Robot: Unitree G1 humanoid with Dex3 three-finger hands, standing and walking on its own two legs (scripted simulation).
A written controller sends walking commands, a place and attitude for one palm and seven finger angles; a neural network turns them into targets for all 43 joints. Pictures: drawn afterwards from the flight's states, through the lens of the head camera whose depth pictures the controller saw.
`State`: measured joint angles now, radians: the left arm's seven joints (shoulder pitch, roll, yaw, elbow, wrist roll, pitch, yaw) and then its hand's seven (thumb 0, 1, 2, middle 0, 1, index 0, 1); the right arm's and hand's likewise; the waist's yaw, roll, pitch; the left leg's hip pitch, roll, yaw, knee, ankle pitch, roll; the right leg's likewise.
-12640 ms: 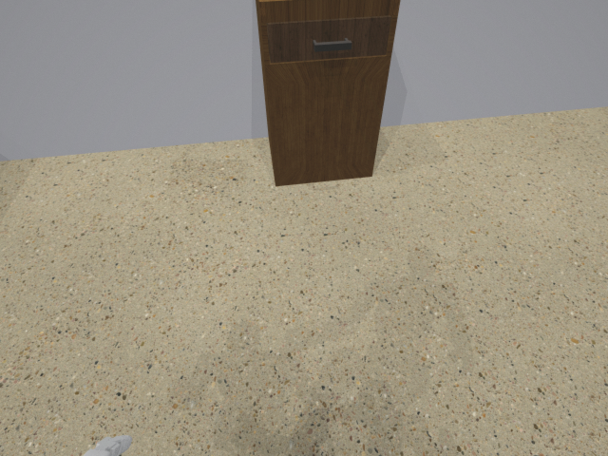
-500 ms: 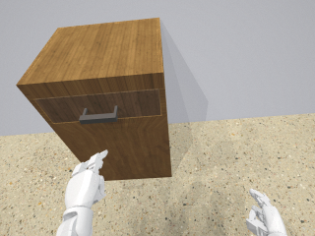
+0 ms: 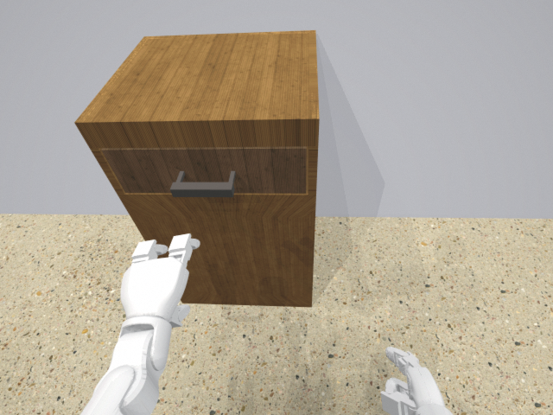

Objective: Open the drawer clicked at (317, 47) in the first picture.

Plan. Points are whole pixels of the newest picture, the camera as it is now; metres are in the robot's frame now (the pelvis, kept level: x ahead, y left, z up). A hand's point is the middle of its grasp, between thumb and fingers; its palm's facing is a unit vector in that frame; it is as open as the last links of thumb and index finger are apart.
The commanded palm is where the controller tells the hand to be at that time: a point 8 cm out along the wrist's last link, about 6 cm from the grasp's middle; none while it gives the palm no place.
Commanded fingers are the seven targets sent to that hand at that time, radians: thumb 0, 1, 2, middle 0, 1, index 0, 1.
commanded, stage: raise the hand with hooked fingers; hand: left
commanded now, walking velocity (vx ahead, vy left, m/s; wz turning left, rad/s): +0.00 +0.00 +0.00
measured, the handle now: (204, 182) +0.59 +0.25 -0.05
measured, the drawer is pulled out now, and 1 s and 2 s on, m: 0.00 0.00 0.00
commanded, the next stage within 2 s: move the hooked fingers above the handle in 1.10 s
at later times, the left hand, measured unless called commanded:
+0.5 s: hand (148, 247) +0.32 +0.24 +0.07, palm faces +0.09 -0.08 -0.99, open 13.5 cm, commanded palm +0.29 +0.24 +0.13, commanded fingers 0.00 -0.50 0.30 -0.30 -1.20 -0.30 -1.20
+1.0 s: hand (145, 229) +0.35 +0.25 +0.09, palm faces +0.00 -0.09 -1.00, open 13.8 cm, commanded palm +0.32 +0.25 +0.15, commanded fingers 0.00 -0.50 0.30 -0.30 -1.20 -0.30 -1.20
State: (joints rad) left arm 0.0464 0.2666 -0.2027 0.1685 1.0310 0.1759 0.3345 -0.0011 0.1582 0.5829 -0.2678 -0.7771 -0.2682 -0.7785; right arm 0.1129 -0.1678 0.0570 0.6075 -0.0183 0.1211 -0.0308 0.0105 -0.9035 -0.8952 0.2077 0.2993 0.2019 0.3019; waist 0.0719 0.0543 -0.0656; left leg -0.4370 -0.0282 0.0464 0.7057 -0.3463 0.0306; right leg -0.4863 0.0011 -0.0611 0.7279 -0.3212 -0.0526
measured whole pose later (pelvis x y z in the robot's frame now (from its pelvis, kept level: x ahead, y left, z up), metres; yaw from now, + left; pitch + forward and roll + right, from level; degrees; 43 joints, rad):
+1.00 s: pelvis +0.04 +0.01 +0.02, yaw +0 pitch +4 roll +0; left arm -0.07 0.43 -0.07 0.08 0.96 0.04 0.09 0.00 -0.49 0.30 -0.31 -1.20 -0.31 -1.20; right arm 0.12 -0.26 -0.01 0.64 0.00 0.13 -0.02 0.01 -0.91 -0.90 0.20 0.30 0.20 0.30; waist 0.08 0.08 -0.01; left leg -0.24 -0.04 0.04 0.46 -0.28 0.04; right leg -0.29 0.00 -0.06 0.48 -0.26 -0.03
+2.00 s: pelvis +0.04 +0.02 +0.01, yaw -1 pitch +12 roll +0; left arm -0.49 0.43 -0.03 0.68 1.04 -0.06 0.27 0.00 -0.49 0.30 -0.32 -1.20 -0.32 -1.20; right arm 0.25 -0.26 -0.06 0.69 0.01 0.11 -0.04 0.01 -0.91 -0.90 0.20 0.30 0.20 0.30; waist 0.00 0.06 -0.08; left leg -0.47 -0.03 0.05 0.60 -0.33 0.05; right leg -0.51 0.01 -0.05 0.60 -0.29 -0.03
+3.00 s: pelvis +0.03 +0.02 -0.01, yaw -2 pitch +21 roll -1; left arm -0.83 0.50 0.00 1.12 1.08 -0.06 0.30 0.00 -0.49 0.30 -0.31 -1.20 -0.31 -1.20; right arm 0.37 -0.27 -0.06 0.72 -0.02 0.11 -0.01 0.00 -0.91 -0.90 0.21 0.30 0.20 0.30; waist -0.11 0.07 -0.13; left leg -0.73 -0.01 0.05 0.76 -0.39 0.06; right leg -0.75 0.02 -0.05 0.71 -0.31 -0.03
